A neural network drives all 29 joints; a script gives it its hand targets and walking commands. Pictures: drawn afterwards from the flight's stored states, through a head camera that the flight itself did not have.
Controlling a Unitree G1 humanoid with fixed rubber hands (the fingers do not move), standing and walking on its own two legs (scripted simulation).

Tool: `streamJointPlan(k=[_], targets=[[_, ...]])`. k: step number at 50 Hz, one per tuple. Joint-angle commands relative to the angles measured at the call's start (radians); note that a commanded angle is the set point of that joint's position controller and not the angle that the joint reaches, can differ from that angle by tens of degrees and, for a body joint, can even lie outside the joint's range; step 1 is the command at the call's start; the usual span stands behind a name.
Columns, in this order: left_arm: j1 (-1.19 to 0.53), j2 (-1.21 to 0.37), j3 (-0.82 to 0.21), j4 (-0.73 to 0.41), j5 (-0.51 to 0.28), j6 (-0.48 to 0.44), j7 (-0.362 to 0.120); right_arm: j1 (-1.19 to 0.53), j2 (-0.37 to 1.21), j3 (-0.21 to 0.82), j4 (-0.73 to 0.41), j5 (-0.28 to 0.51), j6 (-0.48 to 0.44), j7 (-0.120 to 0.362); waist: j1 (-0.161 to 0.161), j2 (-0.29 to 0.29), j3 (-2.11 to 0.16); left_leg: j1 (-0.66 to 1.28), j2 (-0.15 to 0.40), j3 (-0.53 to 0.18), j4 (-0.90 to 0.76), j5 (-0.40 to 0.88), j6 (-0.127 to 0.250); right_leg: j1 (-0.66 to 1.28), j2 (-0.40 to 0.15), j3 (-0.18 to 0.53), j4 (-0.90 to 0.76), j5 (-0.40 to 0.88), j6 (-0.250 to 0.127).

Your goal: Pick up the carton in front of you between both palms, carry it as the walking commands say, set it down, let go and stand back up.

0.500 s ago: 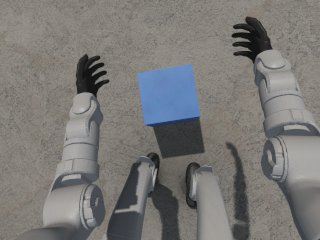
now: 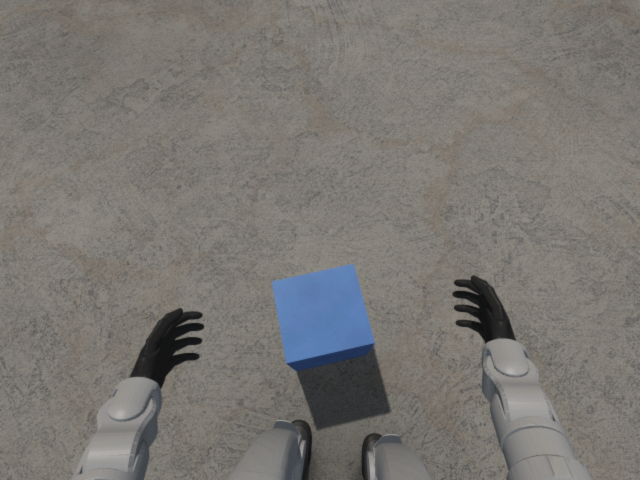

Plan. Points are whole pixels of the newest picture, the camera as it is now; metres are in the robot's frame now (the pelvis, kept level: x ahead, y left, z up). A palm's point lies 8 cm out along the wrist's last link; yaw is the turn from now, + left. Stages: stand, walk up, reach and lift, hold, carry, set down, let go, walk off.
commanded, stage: let go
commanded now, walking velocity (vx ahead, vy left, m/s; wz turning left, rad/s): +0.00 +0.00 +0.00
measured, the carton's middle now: (323, 321) +0.40 +0.05 -0.62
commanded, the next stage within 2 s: stand in 0.82 s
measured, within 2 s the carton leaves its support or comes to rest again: neither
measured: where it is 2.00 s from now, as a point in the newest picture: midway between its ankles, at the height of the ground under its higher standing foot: outside the picture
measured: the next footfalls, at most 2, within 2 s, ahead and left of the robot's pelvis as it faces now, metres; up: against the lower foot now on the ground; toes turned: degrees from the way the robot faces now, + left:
none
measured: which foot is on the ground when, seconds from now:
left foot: down 0.00-1.00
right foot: down 0.00-1.00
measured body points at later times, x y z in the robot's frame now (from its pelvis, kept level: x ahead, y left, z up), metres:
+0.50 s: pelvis +0.03 -0.01 +0.03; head +0.05 -0.01 +0.48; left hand +0.20 +0.23 -0.04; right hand +0.21 -0.24 -0.04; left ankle +0.01 +0.10 -0.71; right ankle -0.01 -0.11 -0.71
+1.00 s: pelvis +0.02 +0.00 +0.03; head +0.02 +0.02 +0.48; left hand +0.15 +0.26 -0.08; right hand +0.14 -0.26 -0.07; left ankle +0.01 +0.11 -0.71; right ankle -0.01 -0.12 -0.71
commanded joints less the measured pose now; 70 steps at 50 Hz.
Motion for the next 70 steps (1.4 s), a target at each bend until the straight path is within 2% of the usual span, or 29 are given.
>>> streamJointPlan(k=[1,7,12,15,21,27,28,29,35,41,42,43,45,47,48,50,54,56,64,70], targets=[[0.114,0.081,-0.009,-0.121,-0.015,-0.028,0.012,0.042,-0.076,0.001,-0.105,0.011,-0.040,0.011,-0.010,-0.018,-0.411,0.526,0.026,-0.034,-0.075,0.488,-0.052,0.220,0.002,-0.022,-0.117,0.232,0.003],[0.215,0.101,-0.027,-0.156,-0.024,-0.035,0.024,0.210,-0.086,0.024,-0.131,0.021,-0.058,0.031,-0.050,-0.044,-0.268,0.610,0.021,-0.038,-0.162,0.546,-0.050,0.395,-0.005,-0.015,-0.206,0.334,0.008],[0.251,0.120,-0.022,-0.136,-0.013,-0.025,0.025,0.332,-0.089,0.047,-0.164,0.036,-0.047,0.052,-0.083,-0.079,-0.181,0.638,0.006,-0.027,-0.236,0.519,-0.045,0.558,-0.018,-0.008,-0.267,0.454,0.024],[0.266,0.130,-0.014,-0.120,-0.003,-0.013,0.027,0.386,-0.093,0.065,-0.188,0.048,-0.032,0.067,-0.094,-0.078,-0.130,0.652,-0.003,-0.021,-0.273,0.486,-0.041,0.620,-0.025,-0.007,-0.295,0.490,0.028],[0.276,0.135,-0.003,-0.109,0.023,0.026,0.031,0.417,-0.099,0.089,-0.236,0.070,0.007,0.100,-0.087,-0.025,-0.029,0.685,-0.009,-0.008,-0.312,0.397,-0.037,0.654,-0.027,-0.015,-0.340,0.421,0.023],[0.239,0.129,0.007,-0.110,0.044,0.071,0.028,0.394,-0.107,0.090,-0.266,0.064,0.051,0.119,-0.087,-0.019,0.066,0.703,-0.005,0.004,-0.330,0.257,-0.031,0.649,-0.030,-0.024,-0.368,0.283,0.020],[0.204,0.151,0.009,-0.173,0.057,0.124,0.055,0.447,-0.103,0.087,-0.210,0.076,0.022,0.102,-0.086,0.010,0.010,0.684,-0.029,0.013,-0.287,0.246,-0.037,0.683,-0.032,-0.015,-0.333,0.343,0.015],[0.217,0.146,-0.003,-0.155,0.054,0.139,0.065,0.438,-0.110,0.086,-0.223,0.074,0.019,0.093,-0.092,-0.025,0.031,0.675,-0.024,0.006,-0.282,0.229,-0.032,0.663,-0.029,-0.017,-0.319,0.355,0.020],[0.186,0.128,-0.016,-0.180,0.048,0.188,0.077,0.406,-0.121,0.088,-0.244,0.065,0.045,0.081,-0.099,-0.064,0.100,0.664,-0.016,0.005,-0.289,0.135,-0.028,0.632,-0.028,-0.024,-0.329,0.235,0.017],[0.163,0.119,-0.015,-0.205,0.059,0.220,0.081,0.402,-0.122,0.080,-0.240,0.058,0.070,0.087,-0.109,-0.047,0.130,0.683,-0.007,0.000,-0.306,0.096,-0.030,0.634,-0.024,-0.036,-0.341,0.165,0.004],[0.269,0.206,-0.007,-0.021,0.085,0.053,0.109,0.542,-0.190,0.077,-0.078,-0.005,0.005,0.049,-0.118,-0.190,0.144,0.464,0.099,-0.099,-0.358,-0.196,-0.054,0.521,-0.115,-0.003,-0.373,-0.281,0.026],[0.304,0.199,-0.004,-0.013,0.102,-0.002,0.124,0.546,-0.222,0.063,-0.083,-0.007,-0.023,0.034,-0.101,-0.170,0.207,0.424,0.089,-0.095,-0.359,-0.237,-0.052,0.484,-0.139,0.076,-0.390,-0.366,0.008],[0.277,0.184,-0.013,0.025,0.100,-0.064,0.125,0.512,-0.179,0.075,-0.051,0.000,-0.073,0.041,-0.105,-0.094,0.150,0.441,0.086,-0.097,-0.330,-0.131,-0.041,0.460,-0.151,0.098,-0.366,-0.276,-0.006],[0.266,0.170,-0.022,0.062,0.088,-0.097,0.119,0.503,-0.148,0.087,-0.028,0.018,-0.103,0.056,-0.101,0.002,0.016,0.451,0.096,-0.124,-0.333,-0.071,-0.022,0.553,-0.145,0.077,-0.316,-0.106,-0.007],[0.264,0.172,-0.023,0.076,0.087,-0.109,0.116,0.500,-0.139,0.092,-0.019,0.022,-0.112,0.061,-0.097,0.012,-0.017,0.442,0.101,-0.137,-0.335,-0.052,-0.016,0.584,-0.150,0.077,-0.299,-0.059,-0.006],[0.278,0.170,-0.028,0.108,0.084,-0.120,0.114,0.501,-0.144,0.094,-0.005,0.024,-0.121,0.062,-0.094,0.001,-0.032,0.459,0.110,-0.150,-0.319,0.042,-0.008,0.577,-0.148,0.061,-0.272,0.023,0.001],[0.333,0.189,-0.029,0.165,0.073,-0.117,0.121,0.573,-0.164,0.098,0.037,0.030,-0.121,0.050,-0.097,-0.005,-0.056,0.509,0.104,-0.133,-0.249,0.317,0.007,0.576,-0.146,0.040,-0.249,0.169,0.010],[0.359,0.189,-0.032,0.190,0.067,-0.111,0.125,0.602,-0.167,0.101,0.051,0.035,-0.117,0.045,-0.097,-0.015,-0.060,0.520,0.103,-0.129,-0.227,0.386,0.014,0.580,-0.142,0.028,-0.233,0.216,0.011],[0.415,0.186,-0.038,0.254,0.057,-0.082,0.137,0.647,-0.167,0.108,0.084,0.043,-0.094,0.029,-0.098,-0.041,-0.029,0.511,0.097,-0.121,-0.179,0.509,0.036,0.591,-0.134,-0.007,-0.191,0.317,0.008],[0.434,0.185,-0.039,0.301,0.053,-0.063,0.145,0.647,-0.160,0.111,0.110,0.044,-0.080,0.021,-0.096,-0.035,-0.011,0.518,0.094,-0.125,-0.172,0.533,0.046,0.603,-0.130,-0.025,-0.189,0.310,0.007]])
